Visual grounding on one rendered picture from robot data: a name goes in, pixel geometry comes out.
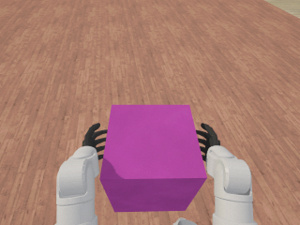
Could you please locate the robot right hand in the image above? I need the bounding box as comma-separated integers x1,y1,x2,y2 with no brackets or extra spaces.
196,123,220,161

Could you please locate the right robot forearm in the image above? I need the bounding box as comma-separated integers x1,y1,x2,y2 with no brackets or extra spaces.
205,145,258,225

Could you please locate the robot left hand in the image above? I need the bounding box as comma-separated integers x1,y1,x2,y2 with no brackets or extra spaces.
82,123,108,160

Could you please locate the left robot forearm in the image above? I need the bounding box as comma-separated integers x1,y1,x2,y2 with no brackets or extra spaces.
55,145,99,225

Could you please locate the carton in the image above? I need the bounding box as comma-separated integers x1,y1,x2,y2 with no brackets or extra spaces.
99,104,207,213

